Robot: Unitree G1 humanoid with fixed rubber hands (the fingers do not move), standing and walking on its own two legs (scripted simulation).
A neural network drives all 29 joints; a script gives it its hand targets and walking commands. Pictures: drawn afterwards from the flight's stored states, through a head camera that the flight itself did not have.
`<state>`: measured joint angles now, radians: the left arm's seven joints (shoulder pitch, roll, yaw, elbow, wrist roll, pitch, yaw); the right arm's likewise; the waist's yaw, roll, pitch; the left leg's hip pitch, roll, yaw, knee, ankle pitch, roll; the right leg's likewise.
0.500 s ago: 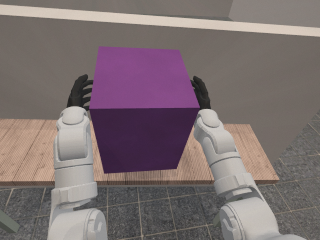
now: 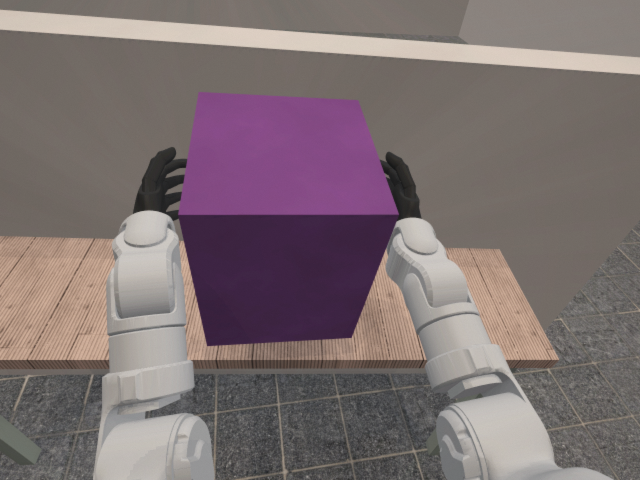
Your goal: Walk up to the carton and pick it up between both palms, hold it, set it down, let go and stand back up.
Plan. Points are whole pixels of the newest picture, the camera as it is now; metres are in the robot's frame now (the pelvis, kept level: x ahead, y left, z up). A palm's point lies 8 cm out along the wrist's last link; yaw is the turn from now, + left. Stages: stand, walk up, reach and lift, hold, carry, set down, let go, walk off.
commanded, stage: hold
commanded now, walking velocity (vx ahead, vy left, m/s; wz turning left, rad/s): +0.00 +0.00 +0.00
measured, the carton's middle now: (281, 225) +0.39 +0.01 +0.14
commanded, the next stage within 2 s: none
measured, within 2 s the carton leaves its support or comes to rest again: neither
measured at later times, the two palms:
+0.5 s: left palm (157, 215) +0.36 +0.16 +0.18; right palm (401, 215) +0.36 -0.14 +0.18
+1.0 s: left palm (156, 215) +0.36 +0.16 +0.18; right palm (401, 214) +0.36 -0.14 +0.18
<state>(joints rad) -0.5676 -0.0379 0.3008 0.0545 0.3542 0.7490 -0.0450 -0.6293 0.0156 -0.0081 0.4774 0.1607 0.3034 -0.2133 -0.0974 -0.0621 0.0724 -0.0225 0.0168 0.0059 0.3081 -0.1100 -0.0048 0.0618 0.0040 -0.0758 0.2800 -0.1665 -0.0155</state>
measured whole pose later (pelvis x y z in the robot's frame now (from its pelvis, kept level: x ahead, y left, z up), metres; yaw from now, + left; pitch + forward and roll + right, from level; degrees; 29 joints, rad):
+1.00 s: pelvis +0.00 +0.00 +0.00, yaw +0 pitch -10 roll -1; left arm -0.57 -0.04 0.30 0.05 0.36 0.75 -0.04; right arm -0.64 0.01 0.00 0.48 0.17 0.31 -0.22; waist -0.09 -0.06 0.08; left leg -0.02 0.02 0.01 0.31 -0.12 -0.01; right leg 0.07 0.01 -0.07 0.28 -0.17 -0.02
